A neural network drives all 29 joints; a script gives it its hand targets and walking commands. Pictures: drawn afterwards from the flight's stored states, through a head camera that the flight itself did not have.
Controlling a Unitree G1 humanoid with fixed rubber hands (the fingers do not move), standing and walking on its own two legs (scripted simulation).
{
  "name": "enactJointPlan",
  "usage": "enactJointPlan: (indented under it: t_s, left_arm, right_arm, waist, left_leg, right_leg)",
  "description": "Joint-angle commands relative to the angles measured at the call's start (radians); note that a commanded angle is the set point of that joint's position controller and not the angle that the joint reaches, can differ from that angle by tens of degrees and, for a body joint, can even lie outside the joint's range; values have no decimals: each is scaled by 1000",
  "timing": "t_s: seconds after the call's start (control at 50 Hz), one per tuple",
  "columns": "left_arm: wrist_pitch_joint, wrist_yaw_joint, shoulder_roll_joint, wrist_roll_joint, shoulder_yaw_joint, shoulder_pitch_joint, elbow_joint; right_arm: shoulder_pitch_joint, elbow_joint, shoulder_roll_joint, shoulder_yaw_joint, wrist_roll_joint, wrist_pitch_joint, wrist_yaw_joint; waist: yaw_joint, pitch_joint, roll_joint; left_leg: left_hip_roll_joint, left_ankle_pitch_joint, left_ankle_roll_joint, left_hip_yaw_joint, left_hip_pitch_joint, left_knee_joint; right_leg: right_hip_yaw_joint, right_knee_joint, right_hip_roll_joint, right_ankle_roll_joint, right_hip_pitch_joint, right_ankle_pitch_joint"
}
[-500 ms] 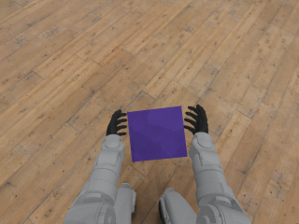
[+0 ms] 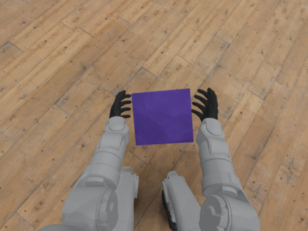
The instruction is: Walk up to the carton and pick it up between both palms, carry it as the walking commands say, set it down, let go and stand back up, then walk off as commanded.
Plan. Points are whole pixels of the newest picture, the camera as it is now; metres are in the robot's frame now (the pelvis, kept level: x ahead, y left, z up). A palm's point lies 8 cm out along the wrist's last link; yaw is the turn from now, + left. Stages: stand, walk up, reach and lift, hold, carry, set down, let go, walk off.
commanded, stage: set down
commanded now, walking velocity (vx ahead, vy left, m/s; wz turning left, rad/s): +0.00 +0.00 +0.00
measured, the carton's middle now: (163, 115) +0.43 -0.05 -0.17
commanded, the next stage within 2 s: none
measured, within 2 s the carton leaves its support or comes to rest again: neither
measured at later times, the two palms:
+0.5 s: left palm (121, 115) +0.44 +0.09 -0.18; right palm (199, 118) +0.41 -0.16 -0.14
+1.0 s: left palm (127, 115) +0.46 +0.08 -0.26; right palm (194, 121) +0.43 -0.17 -0.23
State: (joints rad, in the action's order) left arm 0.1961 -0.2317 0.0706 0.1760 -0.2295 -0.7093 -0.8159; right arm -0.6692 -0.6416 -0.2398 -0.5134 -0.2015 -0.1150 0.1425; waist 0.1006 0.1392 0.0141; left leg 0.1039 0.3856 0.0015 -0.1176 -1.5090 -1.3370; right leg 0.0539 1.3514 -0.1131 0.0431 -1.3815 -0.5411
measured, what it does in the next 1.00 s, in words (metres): lowers itself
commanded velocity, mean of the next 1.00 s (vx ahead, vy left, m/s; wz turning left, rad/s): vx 0.00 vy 0.00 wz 0.00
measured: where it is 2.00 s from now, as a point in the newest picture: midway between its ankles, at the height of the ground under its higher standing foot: (149, 211)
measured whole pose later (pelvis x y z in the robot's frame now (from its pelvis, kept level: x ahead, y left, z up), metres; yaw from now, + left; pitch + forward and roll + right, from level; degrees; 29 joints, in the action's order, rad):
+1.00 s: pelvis -0.03 -0.01 -0.14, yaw -2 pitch +43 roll -6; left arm 0.26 -0.24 -0.06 0.13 -0.20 -1.13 -0.96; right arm -1.00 -0.65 -0.15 -0.59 -0.18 -0.22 0.15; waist 0.09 0.06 0.02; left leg 0.13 0.43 -0.03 -0.11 -2.10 -1.80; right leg 0.01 1.85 -0.13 0.06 -1.97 -0.64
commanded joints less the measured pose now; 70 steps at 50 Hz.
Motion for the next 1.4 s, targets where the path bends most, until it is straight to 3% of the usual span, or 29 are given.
enactJointPlan:
  t_s: [0.0,0.04,0.06,0.14,0.22,0.24,0.36,0.4,0.48,0.5,0.64,0.68,0.76,0.8,0.9,1.06,1.14,1.2,1.3,1.36,1.38]
  left_arm:
    - [-79,246,941,-68,474,-666,143]
    - [-78,239,935,-78,467,-688,149]
    - [-74,236,941,-77,472,-704,150]
    - [-66,229,938,-80,466,-734,139]
    - [-61,219,923,-85,449,-773,144]
    - [-58,216,931,-88,457,-786,153]
    - [-43,210,920,-93,442,-844,129]
    - [-37,208,908,-93,427,-876,122]
    - [-31,210,906,-95,423,-901,110]
    - [-30,211,904,-96,421,-907,101]
    - [-25,217,897,-111,428,-958,91]
    - [-25,219,881,-112,412,-997,96]
    - [-20,226,880,-122,411,-1020,65]
    - [-20,228,861,-126,405,-1030,58]
    - [-23,235,825,-125,385,-1063,40]
    - [-22,246,791,-131,375,-1124,12]
    - [-27,259,791,-169,402,-1172,29]
    - [-23,261,777,-191,439,-1241,57]
    - [7,274,720,-261,513,-1369,164]
    - [22,274,746,-305,590,-1374,218]
    - [19,267,756,-339,602,-1426,269]
  right_arm:
    - [-514,-106,-837,567,55,-52,-281]
    - [-540,-101,-824,564,66,-57,-287]
    - [-525,-135,-815,543,51,-63,-289]
    - [-557,-134,-789,512,50,-67,-300]
    - [-615,-119,-781,513,61,-77,-310]
    - [-600,-147,-769,492,51,-79,-314]
    - [-693,-114,-755,482,68,-90,-324]
    - [-700,-146,-735,458,58,-101,-327]
    - [-742,-113,-741,468,68,-107,-323]
    - [-762,-109,-746,479,80,-107,-323]
    - [-805,-105,-748,480,89,-119,-307]
    - [-833,-97,-755,482,96,-125,-303]
    - [-866,-98,-747,475,96,-129,-291]
    - [-907,-62,-746,490,110,-125,-287]
    - [-938,-79,-739,484,115,-132,-275]
    - [-1011,-74,-738,479,122,-131,-259]
    - [-1061,-40,-740,512,137,-129,-247]
    - [-1119,-11,-721,540,168,-129,-241]
    - [-1269,90,-671,631,250,-149,-225]
    - [-1355,203,-700,776,354,-155,-205]
    - [-1391,228,-672,785,368,-155,-203]
  waist:
    - [31,864,119]
    - [31,884,120]
    - [54,879,121]
    - [67,888,157]
    - [58,927,142]
    - [73,933,156]
    - [67,973,173]
    - [84,959,165]
    - [78,999,163]
    - [63,1013,165]
    - [76,1036,165]
    - [61,1038,157]
    - [76,1038,159]
    - [58,1060,159]
    - [52,1045,129]
    - [36,1066,141]
    - [56,1154,103]
    - [51,1253,127]
    - [57,1551,89]
    - [19,1682,63]
    - [48,1698,62]
  left_leg:
    - [38,-227,-25,25,734,72]
    - [42,-241,-23,25,728,55]
    - [41,-229,-28,18,727,49]
    - [39,-239,-33,15,710,14]
    - [41,-235,-35,12,696,-23]
    - [39,-243,-40,4,703,-28]
    - [48,-227,-41,16,669,-89]
    - [48,-194,-43,7,647,-103]
    - [59,-212,-37,35,594,-153]
    - [60,-222,-37,42,594,-164]
    - [70,-222,-34,67,506,-236]
    - [75,-207,-30,76,487,-250]
    - [82,-187,-30,97,422,-290]
    - [81,-192,-27,101,411,-310]
    - [84,-183,-20,118,331,-352]
    - [83,-170,-17,140,257,-412]
    - [80,-185,-13,146,237,-470]
    - [73,-188,-20,151,273,-506]
    - [55,-174,-19,145,421,-560]
    - [50,-334,-8,158,521,-616]
    - [51,-339,-4,142,560,-624]
  right_leg:
    - [-41,-119,-48,-23,104,279]
    - [-44,-99,-49,-20,88,284]
    - [-53,-89,-50,-24,54,265]
    - [-54,-49,-48,-27,-28,261]
    - [-67,-5,-51,-21,-83,242]
    - [-68,6,-52,-25,-104,244]
    - [-83,61,-54,-23,-181,227]
    - [-88,78,-53,-23,-220,203]
    - [-99,119,-58,-17,-226,217]
    - [-98,125,-57,-16,-226,225]
    - [-109,186,-60,-10,-259,238]
    - [-108,193,-63,-6,-261,225]
    - [-113,220,-64,-7,-264,222]
    - [-113,240,-62,-3,-264,231]
    - [-114,267,-64,4,-267,234]
    - [-121,325,-64,5,-272,236]
    - [-126,365,-63,10,-231,258]
    - [-135,407,-64,8,-210,267]
    - [-144,461,-56,3,-56,265]
    - [-139,506,-56,10,108,450]
    - [-147,518,-52,9,62,423]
